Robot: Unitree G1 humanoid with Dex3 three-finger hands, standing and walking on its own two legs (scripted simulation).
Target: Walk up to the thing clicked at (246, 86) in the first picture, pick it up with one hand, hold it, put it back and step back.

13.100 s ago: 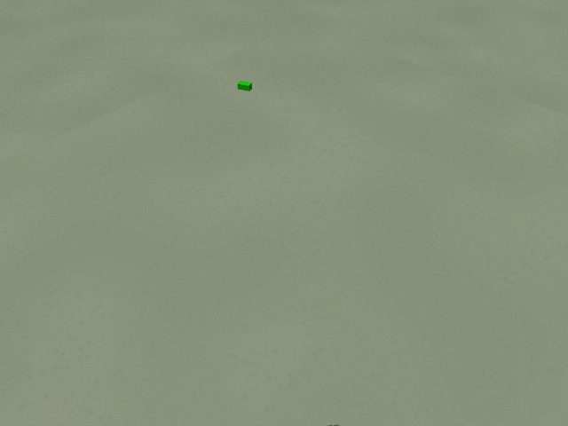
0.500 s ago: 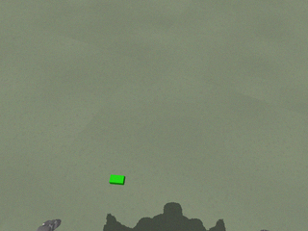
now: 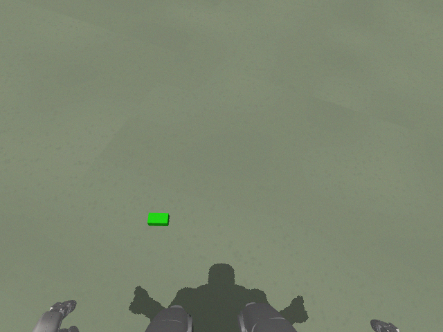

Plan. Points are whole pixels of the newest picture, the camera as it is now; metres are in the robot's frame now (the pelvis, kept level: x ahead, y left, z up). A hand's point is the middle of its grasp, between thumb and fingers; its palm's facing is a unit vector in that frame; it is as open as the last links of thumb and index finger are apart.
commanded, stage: walk up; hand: left
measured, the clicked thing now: (158, 219) +0.56 +0.24 -0.74
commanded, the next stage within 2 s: stand in 1.56 s
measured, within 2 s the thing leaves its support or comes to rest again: neither
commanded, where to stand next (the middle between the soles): +0.18 -0.02 m, yaw +4 degrees
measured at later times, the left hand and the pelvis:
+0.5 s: hand out of the picture -0.04 +0.23 -0.15, palm faces +0.07 -0.93 -0.37, open 7.4 cm; pelvis -0.15 -0.04 -0.01, yaw +5 degrees
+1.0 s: hand out of the picture -0.19 +0.20 -0.14, palm faces +0.11 -0.92 -0.36, open 7.4 cm; pelvis -0.21 -0.07 +0.00, yaw +6 degrees
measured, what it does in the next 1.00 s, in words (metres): walks backwards: right foot, then left foot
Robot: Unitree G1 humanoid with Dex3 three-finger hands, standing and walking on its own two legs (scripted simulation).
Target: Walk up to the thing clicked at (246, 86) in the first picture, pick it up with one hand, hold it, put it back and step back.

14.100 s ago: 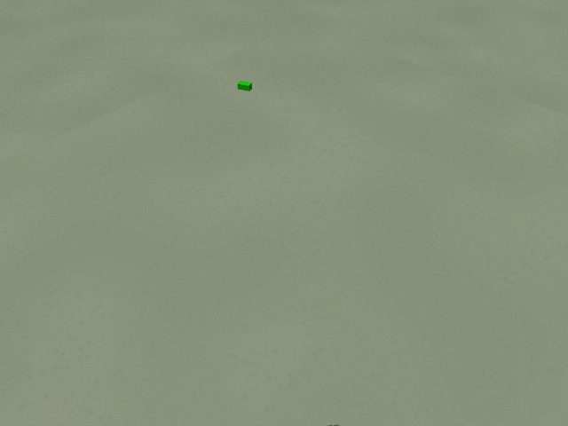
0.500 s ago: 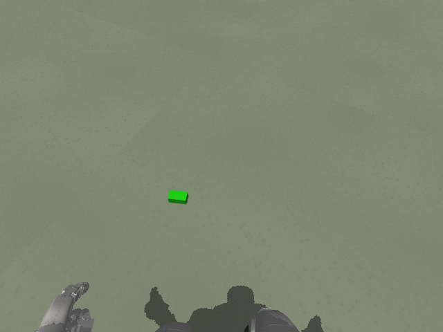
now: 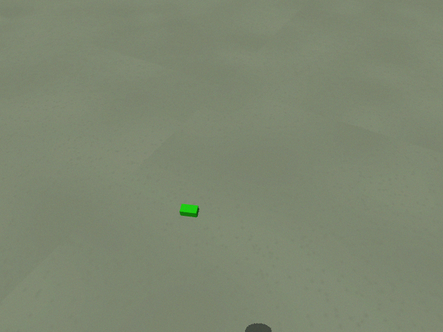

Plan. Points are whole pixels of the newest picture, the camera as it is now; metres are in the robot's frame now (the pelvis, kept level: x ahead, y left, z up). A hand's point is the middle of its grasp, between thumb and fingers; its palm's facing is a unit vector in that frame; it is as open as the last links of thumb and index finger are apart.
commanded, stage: walk up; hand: left
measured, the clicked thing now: (189, 210) +0.79 +0.24 -0.74
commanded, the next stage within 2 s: stand in 0.56 s
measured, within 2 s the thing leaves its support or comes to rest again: neither
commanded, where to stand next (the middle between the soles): +0.39 +0.01 m, yaw -2 degrees
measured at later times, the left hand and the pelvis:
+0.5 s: hand out of the picture +0.13 +0.25 -0.14, palm faces +0.02 -0.94 -0.34, open 7.4 cm; pelvis +0.02 +0.00 +0.01, yaw +0 degrees
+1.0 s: hand out of the picture +0.08 +0.25 -0.14, palm faces -0.04 -0.94 -0.34, open 7.4 cm; pelvis +0.00 +0.00 +0.02, yaw -1 degrees
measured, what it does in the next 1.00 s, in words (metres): stands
